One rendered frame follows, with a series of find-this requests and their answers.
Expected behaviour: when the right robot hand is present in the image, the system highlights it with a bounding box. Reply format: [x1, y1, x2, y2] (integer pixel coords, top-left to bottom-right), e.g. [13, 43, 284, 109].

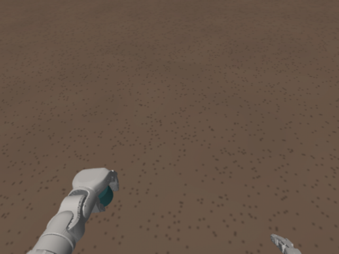
[270, 234, 302, 254]

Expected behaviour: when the left robot hand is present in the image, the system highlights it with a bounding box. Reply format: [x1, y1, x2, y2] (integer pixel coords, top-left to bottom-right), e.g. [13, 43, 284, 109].
[72, 168, 119, 213]

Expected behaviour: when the tin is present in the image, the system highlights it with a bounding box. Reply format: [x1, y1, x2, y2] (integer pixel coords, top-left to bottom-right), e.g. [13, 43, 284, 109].
[98, 185, 113, 207]

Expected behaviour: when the left robot arm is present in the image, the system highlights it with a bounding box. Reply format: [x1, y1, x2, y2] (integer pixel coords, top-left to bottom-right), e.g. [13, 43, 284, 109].
[26, 186, 97, 254]

